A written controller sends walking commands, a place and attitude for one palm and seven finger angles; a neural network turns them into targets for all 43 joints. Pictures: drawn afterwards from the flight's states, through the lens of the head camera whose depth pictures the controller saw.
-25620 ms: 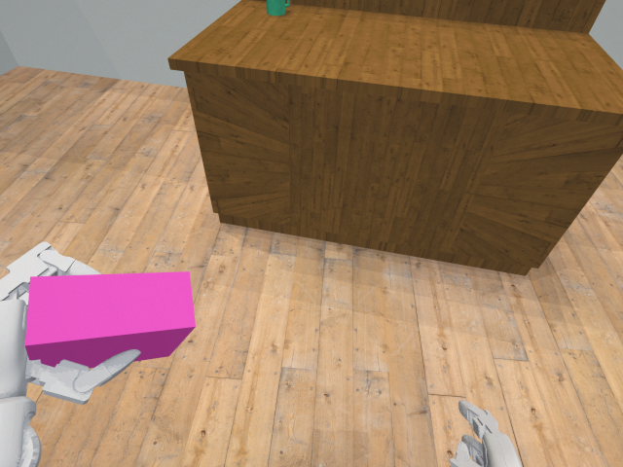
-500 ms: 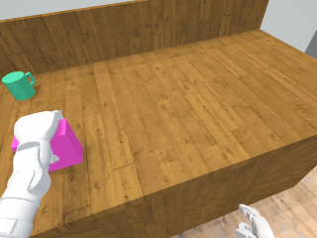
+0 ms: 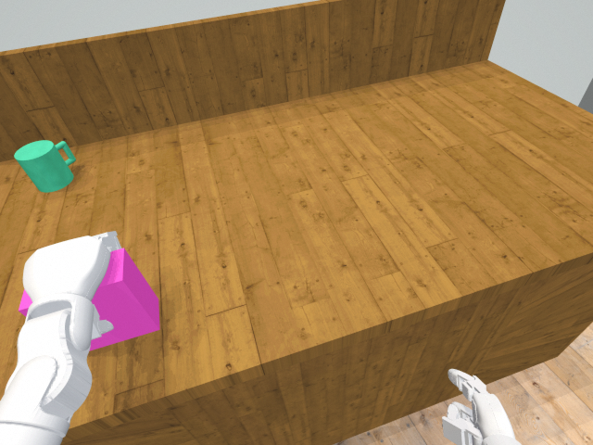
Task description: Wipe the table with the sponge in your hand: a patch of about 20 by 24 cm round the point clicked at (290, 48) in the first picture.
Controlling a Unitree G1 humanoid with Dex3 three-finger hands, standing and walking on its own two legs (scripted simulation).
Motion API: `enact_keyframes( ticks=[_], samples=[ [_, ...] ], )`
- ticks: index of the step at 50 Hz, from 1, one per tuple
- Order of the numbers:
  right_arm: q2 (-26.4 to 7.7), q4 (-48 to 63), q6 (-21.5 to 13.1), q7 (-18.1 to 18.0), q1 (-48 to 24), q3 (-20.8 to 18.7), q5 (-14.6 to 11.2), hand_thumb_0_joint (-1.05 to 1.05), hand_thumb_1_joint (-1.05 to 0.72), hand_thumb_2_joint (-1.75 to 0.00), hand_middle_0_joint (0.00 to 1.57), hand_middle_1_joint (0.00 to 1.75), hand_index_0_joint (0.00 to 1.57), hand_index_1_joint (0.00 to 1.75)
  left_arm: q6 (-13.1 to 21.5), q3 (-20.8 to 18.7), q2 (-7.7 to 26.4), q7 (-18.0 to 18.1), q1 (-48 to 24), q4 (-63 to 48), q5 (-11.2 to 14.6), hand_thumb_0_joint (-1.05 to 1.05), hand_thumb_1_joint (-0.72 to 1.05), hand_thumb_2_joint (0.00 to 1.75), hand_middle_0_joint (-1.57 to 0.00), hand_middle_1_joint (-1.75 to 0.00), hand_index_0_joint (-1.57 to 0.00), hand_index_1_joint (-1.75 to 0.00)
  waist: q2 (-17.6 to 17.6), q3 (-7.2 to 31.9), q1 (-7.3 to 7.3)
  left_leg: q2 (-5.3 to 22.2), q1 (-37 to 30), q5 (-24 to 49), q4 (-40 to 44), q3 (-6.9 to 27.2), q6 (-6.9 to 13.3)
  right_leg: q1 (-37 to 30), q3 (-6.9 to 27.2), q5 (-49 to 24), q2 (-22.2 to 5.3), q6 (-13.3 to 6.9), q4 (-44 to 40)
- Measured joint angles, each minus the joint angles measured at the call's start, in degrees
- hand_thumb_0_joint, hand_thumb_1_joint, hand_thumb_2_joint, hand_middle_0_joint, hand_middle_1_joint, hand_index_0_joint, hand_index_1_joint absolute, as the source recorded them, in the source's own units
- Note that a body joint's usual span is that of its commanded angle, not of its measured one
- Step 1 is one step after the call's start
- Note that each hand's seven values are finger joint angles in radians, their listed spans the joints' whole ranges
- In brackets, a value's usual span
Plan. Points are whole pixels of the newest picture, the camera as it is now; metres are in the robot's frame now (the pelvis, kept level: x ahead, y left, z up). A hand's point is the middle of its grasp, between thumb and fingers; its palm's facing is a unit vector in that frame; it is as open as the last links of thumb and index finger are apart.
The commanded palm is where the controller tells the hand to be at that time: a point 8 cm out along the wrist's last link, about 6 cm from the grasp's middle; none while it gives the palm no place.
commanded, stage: slide across to the third lane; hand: left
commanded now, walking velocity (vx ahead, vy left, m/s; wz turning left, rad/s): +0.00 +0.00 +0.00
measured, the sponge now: (106, 312) +0.26 +0.31 +0.05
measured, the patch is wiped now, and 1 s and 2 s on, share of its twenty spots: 0.85 0.90 1.00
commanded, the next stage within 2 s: wipe forward along the third lane in 0.56 s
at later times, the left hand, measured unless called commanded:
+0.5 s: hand (119, 287) +0.27 +0.28 +0.10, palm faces +0.03 -0.01 -1.00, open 9.9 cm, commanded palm +0.26 +0.24 +0.15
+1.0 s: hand (147, 266) +0.31 +0.25 +0.10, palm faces -0.02 -0.02 -1.00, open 9.9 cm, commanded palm +0.30 +0.24 +0.14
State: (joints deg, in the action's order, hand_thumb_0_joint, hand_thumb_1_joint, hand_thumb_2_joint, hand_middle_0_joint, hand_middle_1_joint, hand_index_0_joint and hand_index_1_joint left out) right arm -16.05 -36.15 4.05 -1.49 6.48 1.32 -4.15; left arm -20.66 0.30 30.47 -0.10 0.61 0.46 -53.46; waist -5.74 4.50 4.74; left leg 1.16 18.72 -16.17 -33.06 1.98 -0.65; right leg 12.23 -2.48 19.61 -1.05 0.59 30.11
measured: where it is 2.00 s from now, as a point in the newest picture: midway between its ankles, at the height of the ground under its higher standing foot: outside the picture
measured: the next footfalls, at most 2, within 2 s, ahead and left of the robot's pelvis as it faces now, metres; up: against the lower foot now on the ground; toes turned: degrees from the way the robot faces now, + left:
none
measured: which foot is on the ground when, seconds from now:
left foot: down 0.00-1.00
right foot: down 0.00-1.00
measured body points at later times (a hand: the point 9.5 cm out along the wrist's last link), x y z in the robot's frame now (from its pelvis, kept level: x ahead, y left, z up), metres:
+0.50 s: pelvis -0.02 +0.00 +0.00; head -0.04 -0.04 +0.45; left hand +0.27 +0.27 +0.16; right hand +0.21 -0.20 -0.09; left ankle +0.01 +0.13 -0.73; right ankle -0.04 -0.13 -0.73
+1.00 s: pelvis -0.03 -0.02 +0.00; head -0.05 -0.05 +0.45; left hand +0.31 +0.25 +0.15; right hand +0.17 -0.25 -0.10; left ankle +0.01 +0.13 -0.73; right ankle -0.04 -0.13 -0.73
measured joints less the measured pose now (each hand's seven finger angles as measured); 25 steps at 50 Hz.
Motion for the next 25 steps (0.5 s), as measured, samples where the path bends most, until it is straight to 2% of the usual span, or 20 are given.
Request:
enact_keyframes(
  ticks=[10,25],
  samples=[
    [0.3,-1.0,-1.8,-1.1,0.1,-0.2,0.0,0.02,-0.9,-0.9,0.2,0.3,0.2,0.3,-0.1,2.8,-0.8,-0.5,-2.6,1.1,-0.6,0.01,-0.48,1.05,-0.74,-1.36,-0.74,-1.37,-0.2,-0.6,0.74,-0.1,-0.5,0.8,0.3,0.5,-0.1,-0.5,-0.5,-0.4,-0.1,-0.2,0.1],
    [1.7,-2.9,-3.6,-1.5,-1.6,0.7,-0.4,0.02,-0.9,-0.9,0.2,0.3,0.2,0.3,-1.7,9.7,-4.4,0.6,-11.8,8.3,-2.2,0.0,-0.48,1.05,-0.74,-1.36,-0.74,-1.37,-0.3,-1.1,1.75,-0.5,-0.9,2.7,1.5,1.1,-0.3,-0.6,-1.1,-1.4,-0.4,-0.4,0.1]
  ],
)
